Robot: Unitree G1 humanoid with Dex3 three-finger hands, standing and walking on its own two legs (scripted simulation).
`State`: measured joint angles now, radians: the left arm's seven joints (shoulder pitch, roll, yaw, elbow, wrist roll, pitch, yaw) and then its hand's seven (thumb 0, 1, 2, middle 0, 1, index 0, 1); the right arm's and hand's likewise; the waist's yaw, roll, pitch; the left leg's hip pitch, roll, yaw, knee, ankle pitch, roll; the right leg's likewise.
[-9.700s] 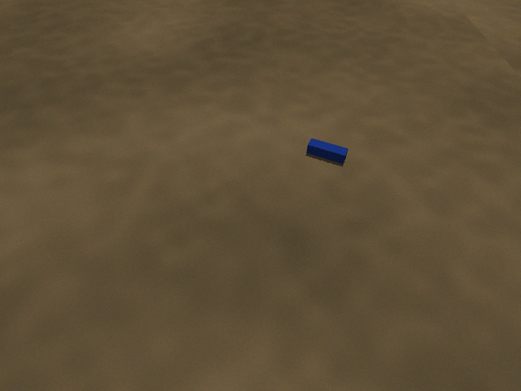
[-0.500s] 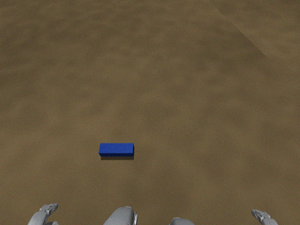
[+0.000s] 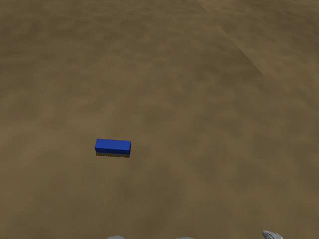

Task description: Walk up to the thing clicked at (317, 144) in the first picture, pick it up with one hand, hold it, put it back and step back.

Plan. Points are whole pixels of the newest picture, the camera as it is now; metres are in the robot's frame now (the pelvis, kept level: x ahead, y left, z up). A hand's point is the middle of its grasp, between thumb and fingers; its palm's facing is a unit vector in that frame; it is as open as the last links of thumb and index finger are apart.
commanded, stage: walk up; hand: left
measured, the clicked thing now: (113, 146) +0.74 +0.27 -0.73
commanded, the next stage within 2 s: stand in 1.26 s
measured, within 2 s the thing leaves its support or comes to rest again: neither
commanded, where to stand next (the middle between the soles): +0.36 -0.01 m, yaw +1 degrees
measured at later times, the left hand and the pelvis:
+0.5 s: hand out of the picture +0.04 +0.28 -0.15, palm faces +0.06 -0.92 -0.39, open 7.4 cm; pelvis -0.02 +0.00 +0.00, yaw +3 degrees
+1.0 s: hand out of the picture +0.10 +0.25 -0.14, palm faces +0.08 -0.94 -0.33, open 7.4 cm; pelvis +0.01 +0.00 +0.01, yaw +3 degrees
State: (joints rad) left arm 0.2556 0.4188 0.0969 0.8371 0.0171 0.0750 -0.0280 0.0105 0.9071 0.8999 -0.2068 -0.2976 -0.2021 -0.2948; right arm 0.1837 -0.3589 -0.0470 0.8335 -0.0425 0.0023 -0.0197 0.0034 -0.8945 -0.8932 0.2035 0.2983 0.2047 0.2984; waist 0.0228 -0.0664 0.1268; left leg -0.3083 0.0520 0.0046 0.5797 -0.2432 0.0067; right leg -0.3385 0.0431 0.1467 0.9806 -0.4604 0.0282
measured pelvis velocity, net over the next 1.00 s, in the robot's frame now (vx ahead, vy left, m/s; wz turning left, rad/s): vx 0.01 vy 0.00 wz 0.06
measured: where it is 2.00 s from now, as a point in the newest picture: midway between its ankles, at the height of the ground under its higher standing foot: outside the picture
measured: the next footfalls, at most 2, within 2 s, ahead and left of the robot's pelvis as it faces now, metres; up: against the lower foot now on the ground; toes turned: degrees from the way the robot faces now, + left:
right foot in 0.08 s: -0.01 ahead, -0.16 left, +0.00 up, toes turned +1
left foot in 0.40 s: +0.05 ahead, +0.12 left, +0.00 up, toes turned +0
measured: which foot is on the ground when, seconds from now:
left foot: down 0.00-0.10, up 0.12-0.38, down 0.40-1.00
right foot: up 0.00-0.06, down 0.08-0.44, up 0.46-0.64, down 0.66-1.00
